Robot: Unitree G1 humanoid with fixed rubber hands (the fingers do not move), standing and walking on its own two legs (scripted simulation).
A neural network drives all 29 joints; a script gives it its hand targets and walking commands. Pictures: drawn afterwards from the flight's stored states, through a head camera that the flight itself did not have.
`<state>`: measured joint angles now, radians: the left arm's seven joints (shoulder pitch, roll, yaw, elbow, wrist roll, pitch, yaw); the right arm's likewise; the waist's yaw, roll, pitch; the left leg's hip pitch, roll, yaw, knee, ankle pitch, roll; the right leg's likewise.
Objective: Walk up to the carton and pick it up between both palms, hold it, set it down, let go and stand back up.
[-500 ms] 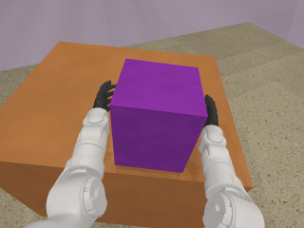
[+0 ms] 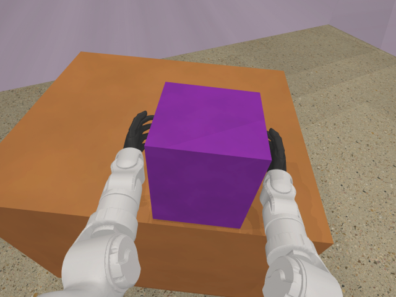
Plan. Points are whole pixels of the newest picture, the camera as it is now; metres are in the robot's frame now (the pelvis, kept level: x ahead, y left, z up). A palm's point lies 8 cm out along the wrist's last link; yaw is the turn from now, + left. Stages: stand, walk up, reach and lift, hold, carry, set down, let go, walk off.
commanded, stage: set down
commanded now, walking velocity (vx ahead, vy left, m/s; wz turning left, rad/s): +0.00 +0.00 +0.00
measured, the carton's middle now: (204, 158) +0.43 +0.00 +0.05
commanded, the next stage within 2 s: none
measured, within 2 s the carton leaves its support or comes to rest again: neither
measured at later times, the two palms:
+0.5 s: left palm (133, 150) +0.41 +0.15 +0.08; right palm (273, 168) +0.38 -0.15 +0.07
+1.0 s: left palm (133, 151) +0.41 +0.15 +0.08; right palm (274, 168) +0.38 -0.15 +0.07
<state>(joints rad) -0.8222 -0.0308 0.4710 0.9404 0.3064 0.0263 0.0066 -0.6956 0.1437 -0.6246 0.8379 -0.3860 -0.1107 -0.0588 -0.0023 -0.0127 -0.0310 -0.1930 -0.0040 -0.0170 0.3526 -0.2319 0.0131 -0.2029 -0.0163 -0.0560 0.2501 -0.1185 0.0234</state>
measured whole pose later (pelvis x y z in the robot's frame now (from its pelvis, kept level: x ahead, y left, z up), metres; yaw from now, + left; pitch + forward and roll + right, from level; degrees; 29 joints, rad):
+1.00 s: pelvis -0.01 +0.00 +0.00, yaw -1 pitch +2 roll -1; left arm -0.84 -0.02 0.57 0.96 0.39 -0.03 -0.04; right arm -0.73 0.15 -0.65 0.87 -0.43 -0.18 -0.03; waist 0.00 -0.03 0.04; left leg -0.16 0.00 0.00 0.35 -0.23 0.02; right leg -0.19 -0.02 -0.04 0.28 -0.13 0.02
